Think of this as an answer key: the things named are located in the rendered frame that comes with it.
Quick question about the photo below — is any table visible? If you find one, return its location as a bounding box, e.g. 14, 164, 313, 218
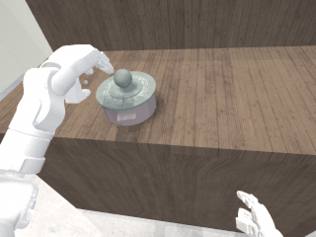
0, 0, 316, 237

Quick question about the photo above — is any left robot hand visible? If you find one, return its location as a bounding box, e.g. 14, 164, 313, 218
48, 44, 115, 104

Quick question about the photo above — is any robot left upper arm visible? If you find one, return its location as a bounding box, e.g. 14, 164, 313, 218
0, 177, 39, 237

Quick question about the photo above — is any right robot forearm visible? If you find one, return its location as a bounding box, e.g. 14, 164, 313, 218
258, 226, 283, 237

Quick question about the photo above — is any lid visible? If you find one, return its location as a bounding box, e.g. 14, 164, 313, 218
96, 71, 156, 112

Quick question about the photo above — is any knob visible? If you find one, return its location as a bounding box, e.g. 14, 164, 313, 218
114, 69, 132, 88

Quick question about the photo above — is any left robot forearm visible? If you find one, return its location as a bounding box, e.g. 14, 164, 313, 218
0, 58, 76, 178

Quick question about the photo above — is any right robot hand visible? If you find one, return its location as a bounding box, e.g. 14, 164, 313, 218
235, 191, 276, 237

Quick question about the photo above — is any pot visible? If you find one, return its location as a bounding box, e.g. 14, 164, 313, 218
102, 95, 156, 126

